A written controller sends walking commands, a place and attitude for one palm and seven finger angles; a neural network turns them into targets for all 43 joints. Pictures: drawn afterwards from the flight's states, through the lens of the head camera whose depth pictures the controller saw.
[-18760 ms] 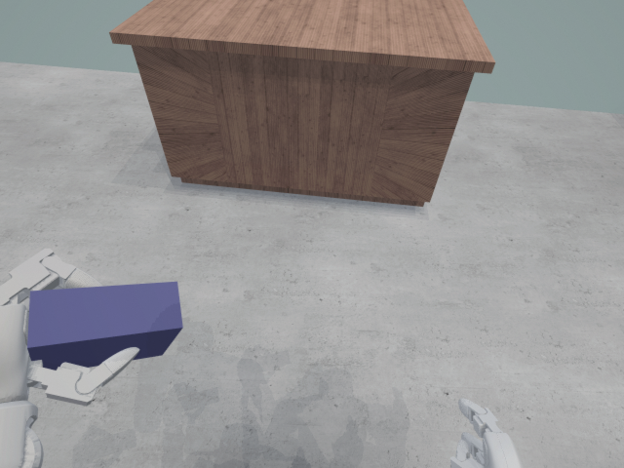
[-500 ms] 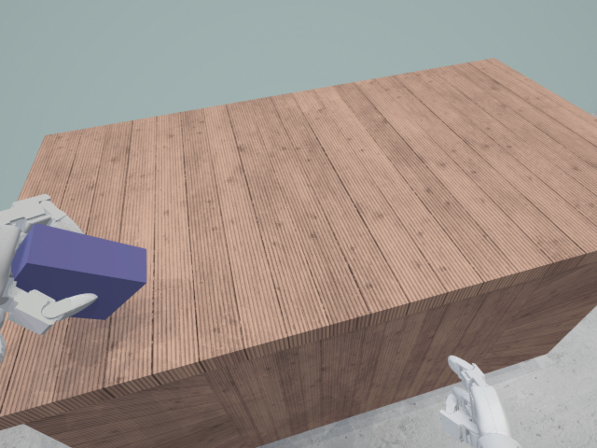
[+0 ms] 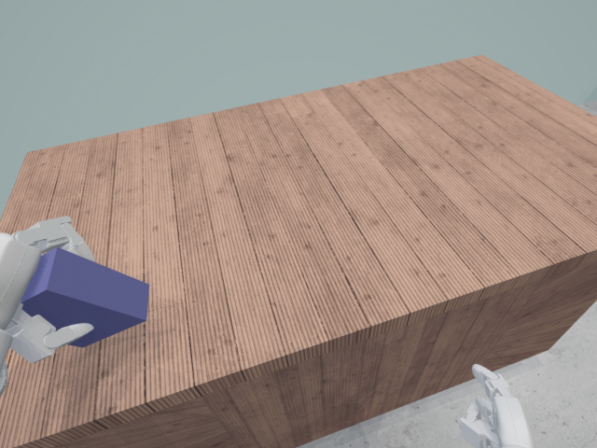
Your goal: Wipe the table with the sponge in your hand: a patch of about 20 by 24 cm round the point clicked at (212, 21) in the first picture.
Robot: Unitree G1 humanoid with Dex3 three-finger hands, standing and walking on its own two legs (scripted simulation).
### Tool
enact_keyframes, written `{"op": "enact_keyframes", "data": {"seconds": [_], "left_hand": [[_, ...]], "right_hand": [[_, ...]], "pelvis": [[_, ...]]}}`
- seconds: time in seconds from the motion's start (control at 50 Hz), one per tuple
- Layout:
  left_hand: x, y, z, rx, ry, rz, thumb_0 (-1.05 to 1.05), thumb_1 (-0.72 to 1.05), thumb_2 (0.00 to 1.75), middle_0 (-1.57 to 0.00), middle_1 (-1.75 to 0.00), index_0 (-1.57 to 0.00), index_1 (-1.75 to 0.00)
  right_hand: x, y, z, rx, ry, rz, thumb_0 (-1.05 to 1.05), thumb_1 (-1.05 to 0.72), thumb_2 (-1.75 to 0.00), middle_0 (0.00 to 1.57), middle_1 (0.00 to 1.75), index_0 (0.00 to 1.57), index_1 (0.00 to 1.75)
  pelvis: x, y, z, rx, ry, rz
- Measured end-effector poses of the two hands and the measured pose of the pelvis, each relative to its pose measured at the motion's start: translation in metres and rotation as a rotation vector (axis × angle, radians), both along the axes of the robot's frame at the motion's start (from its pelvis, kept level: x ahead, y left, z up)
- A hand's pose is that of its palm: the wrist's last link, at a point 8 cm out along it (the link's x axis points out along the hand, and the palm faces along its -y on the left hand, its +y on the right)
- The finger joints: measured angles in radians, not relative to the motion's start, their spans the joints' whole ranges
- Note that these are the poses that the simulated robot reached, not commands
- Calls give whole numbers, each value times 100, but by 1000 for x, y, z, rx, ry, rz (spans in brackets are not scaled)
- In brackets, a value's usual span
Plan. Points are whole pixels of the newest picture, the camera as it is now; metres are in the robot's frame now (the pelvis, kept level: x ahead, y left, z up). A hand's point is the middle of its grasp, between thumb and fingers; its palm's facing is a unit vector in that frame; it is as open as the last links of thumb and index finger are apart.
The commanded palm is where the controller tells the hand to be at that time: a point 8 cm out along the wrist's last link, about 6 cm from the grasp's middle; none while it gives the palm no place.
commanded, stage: turn the palm down, sponge in hand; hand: left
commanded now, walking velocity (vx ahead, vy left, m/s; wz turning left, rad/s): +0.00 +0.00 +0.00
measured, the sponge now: (87, 307) +0.22 +0.28 +0.13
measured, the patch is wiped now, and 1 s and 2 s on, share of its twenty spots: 0.00 0.00 0.00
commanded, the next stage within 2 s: move the sponge above the wiping area in 1.14 s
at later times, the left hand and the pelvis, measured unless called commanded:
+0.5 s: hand (34, 277) +0.22 +0.31 +0.19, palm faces +0.21 -0.17 -0.96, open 9.3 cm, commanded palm +0.17 +0.31 +0.25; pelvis -0.02 +0.03 +0.02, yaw +0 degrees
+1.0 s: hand (44, 284) +0.21 +0.29 +0.18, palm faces +0.17 -0.08 -0.98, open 9.3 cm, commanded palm +0.17 +0.29 +0.25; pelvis -0.03 +0.01 +0.02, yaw -1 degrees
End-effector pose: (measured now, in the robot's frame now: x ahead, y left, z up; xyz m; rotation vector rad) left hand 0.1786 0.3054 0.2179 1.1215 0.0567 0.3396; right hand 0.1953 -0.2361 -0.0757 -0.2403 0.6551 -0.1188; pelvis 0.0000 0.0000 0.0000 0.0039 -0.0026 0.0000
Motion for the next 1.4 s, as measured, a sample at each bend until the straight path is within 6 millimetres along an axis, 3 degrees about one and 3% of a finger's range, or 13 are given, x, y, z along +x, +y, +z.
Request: {"op": "enact_keyframes", "data": {"seconds": [0.08,0.18,0.3,0.44,0.62,0.8,1.14,1.4], "left_hand": [[0,-3,4,39,-32,-4,-1,-43,104,-81,-139,-81,-138],[2,9,15,83,-29,80,-1,-43,104,-81,-138,-82,-138],[7,19,16,116,48,137,-1,-43,104,-81,-139,-81,-139],[9,4,15,184,76,68,-1,-43,104,-81,-139,-81,-139],[8,9,23,224,63,172,-1,-43,104,-81,-139,-81,-139],[5,-10,14,280,117,138,-1,-43,104,-81,-139,-81,-139],[8,-23,14,298,134,143,-1,-43,104,-81,-139,-81,-139],[19,-14,8,292,159,166,-1,-43,104,-81,-139,-81,-139]], "right_hand": [[14,25,9,28,-41,41,1,-91,-90,20,30,20,30],[31,59,21,77,-67,100,1,-90,-90,20,30,20,30],[28,66,24,76,-44,94,1,-90,-90,21,30,17,30],[27,68,27,60,-33,114,1,-90,-90,21,30,17,29],[28,64,28,70,-26,128,1,-90,-90,21,30,18,30],[29,61,27,87,-32,142,1,-90,-90,20,30,18,30],[30,53,24,110,-43,160,1,-90,-90,20,30,22,32],[33,50,25,103,-38,156,1,-90,-90,20,30,26,34]], "pelvis": [[-2,8,3,-4,-9,2],[-6,17,8,-5,-27,4],[-11,24,13,-5,-52,1],[-16,28,16,-4,-65,-5],[-23,24,17,-2,-76,-6],[-26,17,17,2,-85,-11],[-24,4,17,6,-90,-15],[-19,4,18,5,-81,-19]]}}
